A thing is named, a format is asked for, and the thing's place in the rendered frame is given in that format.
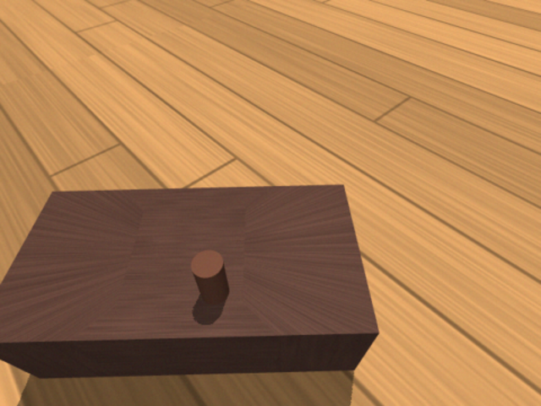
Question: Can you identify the can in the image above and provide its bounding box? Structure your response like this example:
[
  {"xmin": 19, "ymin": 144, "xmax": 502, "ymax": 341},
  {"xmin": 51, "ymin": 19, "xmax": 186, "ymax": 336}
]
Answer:
[{"xmin": 191, "ymin": 250, "xmax": 229, "ymax": 305}]

